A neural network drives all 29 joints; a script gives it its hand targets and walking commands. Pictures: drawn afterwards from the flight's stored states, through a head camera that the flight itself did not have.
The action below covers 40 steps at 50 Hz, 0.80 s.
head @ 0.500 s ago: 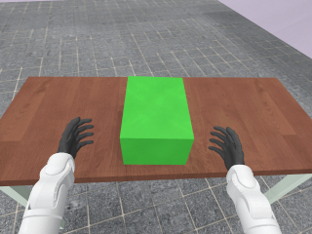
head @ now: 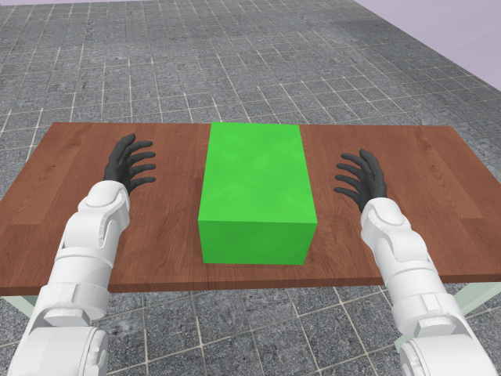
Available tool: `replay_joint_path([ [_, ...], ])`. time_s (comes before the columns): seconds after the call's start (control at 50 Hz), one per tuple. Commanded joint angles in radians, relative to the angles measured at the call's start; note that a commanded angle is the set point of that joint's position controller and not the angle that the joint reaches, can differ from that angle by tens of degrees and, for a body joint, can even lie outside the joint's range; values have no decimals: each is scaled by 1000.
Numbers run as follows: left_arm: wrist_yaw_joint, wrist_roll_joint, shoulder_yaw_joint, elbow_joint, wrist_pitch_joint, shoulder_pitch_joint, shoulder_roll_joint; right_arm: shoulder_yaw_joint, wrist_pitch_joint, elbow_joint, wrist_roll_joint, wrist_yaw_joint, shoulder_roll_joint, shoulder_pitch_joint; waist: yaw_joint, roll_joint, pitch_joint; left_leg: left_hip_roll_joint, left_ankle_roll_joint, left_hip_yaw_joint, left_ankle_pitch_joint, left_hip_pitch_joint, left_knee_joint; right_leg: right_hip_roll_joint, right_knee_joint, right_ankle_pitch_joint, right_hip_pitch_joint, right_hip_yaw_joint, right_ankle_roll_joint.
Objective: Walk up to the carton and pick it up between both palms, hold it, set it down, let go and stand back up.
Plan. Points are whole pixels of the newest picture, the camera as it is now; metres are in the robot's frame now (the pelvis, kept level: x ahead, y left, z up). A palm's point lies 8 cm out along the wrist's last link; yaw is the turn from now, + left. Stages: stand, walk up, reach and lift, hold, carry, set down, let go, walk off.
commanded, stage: reach and lift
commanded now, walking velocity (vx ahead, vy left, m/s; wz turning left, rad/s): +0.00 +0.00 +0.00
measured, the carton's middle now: (254, 189) +0.49 +0.03 +0.00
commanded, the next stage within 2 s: none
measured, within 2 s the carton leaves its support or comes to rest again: neither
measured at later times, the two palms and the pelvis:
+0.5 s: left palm (127, 146) +0.42 +0.24 +0.15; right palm (365, 155) +0.45 -0.16 +0.14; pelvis +0.00 -0.01 +0.00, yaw +2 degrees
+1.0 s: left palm (141, 183) +0.42 +0.23 +0.06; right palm (345, 188) +0.45 -0.14 +0.07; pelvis +0.00 -0.01 -0.01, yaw +2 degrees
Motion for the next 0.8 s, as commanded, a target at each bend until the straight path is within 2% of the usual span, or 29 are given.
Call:
replay_joint_path([
  [0.0, -4, -10, 13, -68, -49, -502, 167, -56, -35, -94, -15, 4, -153, -508, -7, 15, -386, -5, -19, -70, 369, 278, 20, -2, -34, 226, 27, 28, 32],
  [0.02, -3, -11, 16, -46, -60, -504, 161, -77, -35, -73, -25, 5, -159, -511, -5, 24, -381, -6, -24, -65, 327, 274, 21, -6, -30, 188, 12, 36, 29],
  [0.04, -2, -26, -10, -23, -71, -593, 184, -71, -32, -49, -12, 8, -159, -585, -2, 30, -383, -6, -19, -71, 335, 255, 25, 3, -24, 193, -6, 33, 29],
  [0.08, 6, -36, -27, -11, -106, -613, 191, -77, -43, -56, -5, 13, -175, -607, -11, 45, -490, -7, -26, -74, 371, 285, 49, 2, -17, 229, 22, 29, 29],
  [0.1, 2, -37, -27, 101, -114, -580, 199, -59, -39, 23, -12, 13, -164, -581, -10, 16, -466, -6, -19, -78, 384, 257, 55, 0, -17, 244, 26, 28, 31],
  [0.12, -3, -25, -25, 118, -125, -578, 181, -60, -42, 55, -25, 10, -163, -569, -13, 19, -457, -10, -28, -87, 416, 275, 56, -2, -15, 274, 28, 29, 31],
  [0.14, -8, -27, -14, 116, -135, -661, 205, -65, -46, 56, -24, 9, -170, -644, -10, 20, -481, -11, -29, -82, 395, 268, 48, -1, -13, 264, 32, 27, 44],
  [0.18, -3, -42, -42, 164, -162, -726, 204, -76, -60, 52, -23, 13, -177, -725, 2, 22, -513, -6, -30, -86, 409, 252, 58, -3, -7, 264, 26, 20, 41],
  [0.22, 3, -42, -34, 182, -191, -773, 231, -89, -73, 81, -32, 16, -192, -741, -2, 24, -577, -1, -35, -91, 468, 269, 77, 3, 6, 312, 14, 10, 37],
  [0.24, 3, -48, -59, 237, -205, -769, 213, -77, -76, 126, -32, 20, -184, -758, -5, 18, -587, -6, -36, -90, 476, 265, 87, -1, 1, 315, -4, 8, 35],
  [0.28, 5, -60, -78, 241, -229, -810, 206, -76, -90, 172, -25, 27, -184, -768, -18, 56, -626, 0, -52, -106, 533, 314, 108, 4, 10, 339, -38, -2, 33],
  [0.3, 7, -49, -86, 281, -232, -807, 199, -77, -94, 199, -23, 30, -191, -783, -16, 71, -615, 5, -62, -107, 539, 328, 119, 5, 1, 316, -68, -3, 34],
  [0.34, 8, -46, -81, 332, -231, -857, 209, -80, -95, 249, -27, 31, -211, -831, -5, 83, -580, 3, -66, -99, 521, 318, 120, 12, -5, 284, -98, -16, 32],
  [0.36, 7, -53, -85, 372, -238, -846, 202, -75, -96, 291, -32, 35, -196, -822, -8, 37, -570, 5, -60, -102, 518, 323, 119, 15, -6, 277, -101, -24, 29],
  [0.44, 9, -61, -94, 387, -271, -917, 224, -63, -110, 277, -18, 30, -192, -890, -10, 34, -614, -6, -45, -99, 498, 280, 115, -3, 27, 363, -38, -2, 49],
  [0.46, 6, -69, -91, 435, -277, -960, 245, -62, -109, 298, -26, 26, -189, -942, -7, 28, -605, -9, -42, -91, 465, 226, 111, -5, 30, 352, -27, 0, 48],
  [0.48, 5, -70, -110, 501, -290, -1005, 240, -77, -99, 380, -36, 28, -175, -973, -13, 40, -546, -7, -38, -99, 405, 179, 103, -13, 36, 290, -56, 2, 44],
  [0.5, 12, -79, -116, 495, -303, -1023, 248, -76, -103, 361, -28, 27, -187, -987, -7, 34, -571, -3, -37, -98, 397, 196, 96, -11, 41, 293, -53, -6, 45],
  [0.52, 14, -89, -130, 518, -325, -1027, 246, -74, -110, 383, -29, 29, -180, -984, -15, 38, -615, -3, -36, -93, 386, 183, 102, -13, 44, 288, -48, -4, 49],
  [0.54, 18, -99, -140, 520, -345, -1034, 239, -59, -121, 364, -23, 31, -179, -986, -9, 30, -655, 2, -32, -92, 413, 186, 110, -14, 58, 320, -35, -2, 49],
  [0.56, 25, -94, -144, 511, -358, -1021, 240, -65, -130, 380, -26, 28, -190, -974, -14, 52, -717, 5, -45, -100, 472, 217, 128, -10, 74, 371, -39, -11, 46],
  [0.58, 20, -87, -135, 547, -363, -1015, 228, -59, -132, 390, -30, 26, -163, -979, -15, 54, -712, -1, -50, -101, 495, 213, 144, -14, 69, 396, -46, -1, 44],
  [0.6, 8, -66, -107, 610, -366, -978, 237, -48, -132, 424, -33, 21, -157, -954, -22, 20, -659, -3, -46, -98, 467, 176, 139, -21, 73, 408, -33, 5, 52],
  [0.64, -15, -42, -87, 672, -397, -951, 224, -27, -151, 460, -28, 11, -121, -922, -12, -2, -599, -6, -31, -90, 433, 65, 112, -34, 93, 462, 39, 20, 64],
  [0.66, -20, -32, -93, 637, -422, -944, 222, -41, -176, 456, -34, 11, -124, -904, -18, 20, -622, -8, -36, -93, 476, 83, 119, -30, 112, 501, 46, 16, 67],
  [0.72, -30, 2, -86, 682, -480, -907, 192, -43, -235, 472, -54, 15, -136, -877, -17, 45, -633, -7, -59, -83, 501, 96, 124, -22, 108, 504, 28, -1, 63],
  [0.74, -35, 4, -82, 727, -491, -902, 193, -42, -243, 502, -43, 20, -119, -865, -13, 51, -586, -4, -62, -85, 476, 95, 121, -19, 97, 440, -12, -6, 60],
  [0.76, -33, -6, -86, 689, -514, -933, 197, -55, -263, 473, -56, 23, -129, -880, -16, 34, -634, 1, -60, -81, 473, 102, 121, -16, 91, 410, -28, -10, 60],
  [0.78, -31, -10, -82, 661, -531, -934, 192, -67, -283, 420, -70, 24, -121, -881, -12, 30, -670, 3, -63, -81, 505, 110, 133, -16, 97, 439, -22, -15, 63],
])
